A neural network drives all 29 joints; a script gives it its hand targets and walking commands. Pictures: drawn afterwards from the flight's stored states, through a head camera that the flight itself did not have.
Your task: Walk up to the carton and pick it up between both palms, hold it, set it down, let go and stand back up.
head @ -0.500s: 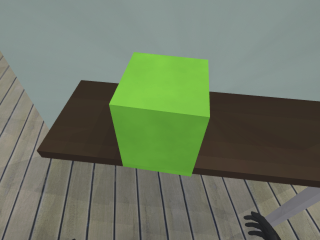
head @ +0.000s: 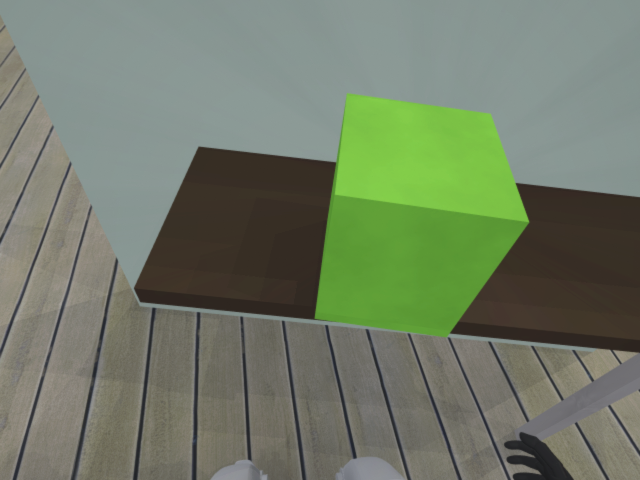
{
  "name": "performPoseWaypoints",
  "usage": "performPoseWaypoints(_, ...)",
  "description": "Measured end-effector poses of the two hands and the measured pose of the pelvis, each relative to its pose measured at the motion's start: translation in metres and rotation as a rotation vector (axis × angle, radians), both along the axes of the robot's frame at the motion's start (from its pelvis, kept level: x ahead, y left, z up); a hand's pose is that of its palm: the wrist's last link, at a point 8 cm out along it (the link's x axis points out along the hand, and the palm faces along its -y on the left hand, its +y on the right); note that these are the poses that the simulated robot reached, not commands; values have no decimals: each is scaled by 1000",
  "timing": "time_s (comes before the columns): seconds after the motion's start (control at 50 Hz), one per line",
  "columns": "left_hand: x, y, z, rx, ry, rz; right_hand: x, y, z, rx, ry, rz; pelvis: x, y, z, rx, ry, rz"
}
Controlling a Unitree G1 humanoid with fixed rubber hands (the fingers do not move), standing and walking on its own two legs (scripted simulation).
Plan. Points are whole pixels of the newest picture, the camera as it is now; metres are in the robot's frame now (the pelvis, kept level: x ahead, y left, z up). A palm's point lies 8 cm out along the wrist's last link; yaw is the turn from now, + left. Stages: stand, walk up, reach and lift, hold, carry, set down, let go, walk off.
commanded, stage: walk up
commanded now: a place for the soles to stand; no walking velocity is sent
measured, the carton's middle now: (398, 220) +0.45 -0.12 +0.08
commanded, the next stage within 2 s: none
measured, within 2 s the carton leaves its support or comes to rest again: neither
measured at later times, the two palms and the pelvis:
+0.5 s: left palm out of the picture +0.00 +0.30 -0.10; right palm out of the picture +0.05 -0.34 -0.09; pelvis -0.03 -0.01 -0.02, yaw -5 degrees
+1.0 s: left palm out of the picture +0.15 +0.26 -0.13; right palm out of the picture +0.03 -0.35 -0.07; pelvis +0.05 -0.02 -0.01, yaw -9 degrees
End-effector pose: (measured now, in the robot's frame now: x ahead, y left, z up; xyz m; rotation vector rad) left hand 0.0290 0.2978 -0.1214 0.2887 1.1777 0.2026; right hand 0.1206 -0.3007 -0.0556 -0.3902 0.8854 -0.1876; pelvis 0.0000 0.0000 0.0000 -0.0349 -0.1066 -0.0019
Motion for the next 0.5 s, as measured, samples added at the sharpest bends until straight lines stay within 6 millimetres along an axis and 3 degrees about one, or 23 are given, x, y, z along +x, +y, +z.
performPoseWaypoints(0.12, -8, -6, -7, -28, 31, -37, -19, -9, 3, -21, -26, -31, -10, -2, -3, 16, 0, -36)
performPoseWaypoints(0.24, -16, -15, -2, -10, 29, -71, -38, -30, -9, -6, -44, -70, -21, -14, -10, 36, 20, -77)
performPoseWaypoints(0.3, -35, -15, 1, 32, 24, -59, -44, -42, -22, 4, -50, -89, -26, -22, -18, 27, 11, -83)
performPoseWaypoints(0.38, -54, -11, 8, 73, 52, -36, -50, -42, -29, 32, -55, -99, -30, -25, -17, 31, -3, -86)
performPoseWaypoints(0.5, -33, 2, 17, 86, -3, -66, -67, -37, -35, 29, -5, -102, -32, -12, -16, 26, 3, -93)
